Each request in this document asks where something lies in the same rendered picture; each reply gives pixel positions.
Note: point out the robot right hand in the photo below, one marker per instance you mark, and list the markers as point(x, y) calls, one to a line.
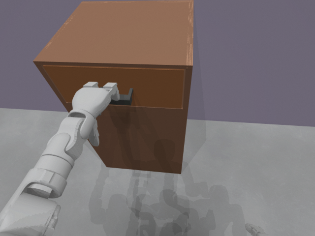
point(255, 230)

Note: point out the robot left hand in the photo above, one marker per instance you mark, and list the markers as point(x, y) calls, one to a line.
point(94, 100)

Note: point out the left robot upper arm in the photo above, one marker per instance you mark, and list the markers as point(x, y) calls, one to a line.
point(31, 215)

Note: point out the cabinet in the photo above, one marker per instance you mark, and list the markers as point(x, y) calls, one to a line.
point(143, 34)

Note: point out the robot left forearm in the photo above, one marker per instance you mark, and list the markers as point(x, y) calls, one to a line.
point(48, 178)

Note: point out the drawer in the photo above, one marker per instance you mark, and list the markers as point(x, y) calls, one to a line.
point(152, 87)

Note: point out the handle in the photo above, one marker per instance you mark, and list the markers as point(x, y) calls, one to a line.
point(124, 99)

